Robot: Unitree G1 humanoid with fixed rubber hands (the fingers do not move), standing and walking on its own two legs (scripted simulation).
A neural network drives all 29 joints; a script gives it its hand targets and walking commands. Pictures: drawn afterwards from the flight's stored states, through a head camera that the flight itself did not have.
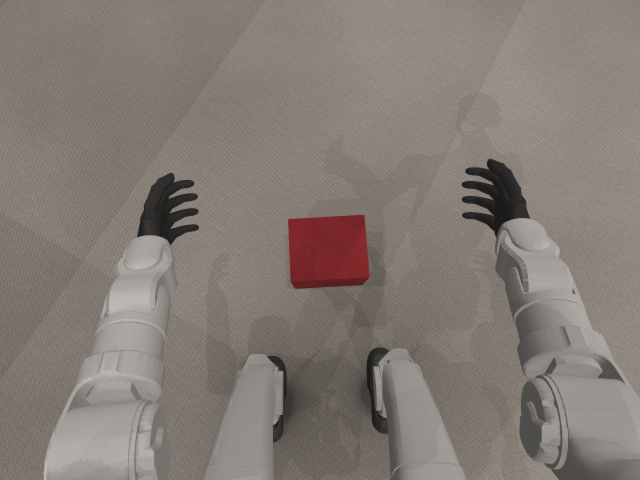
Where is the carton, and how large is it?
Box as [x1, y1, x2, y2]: [288, 215, 369, 288]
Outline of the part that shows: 363,215 288,219 290,279 295,288 362,284 369,277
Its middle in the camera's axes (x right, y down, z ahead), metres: +0.02 +0.05 +1.00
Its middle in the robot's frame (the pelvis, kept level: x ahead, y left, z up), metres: +0.46 -0.01 -0.60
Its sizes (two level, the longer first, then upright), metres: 0.185 0.152 0.167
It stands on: the floor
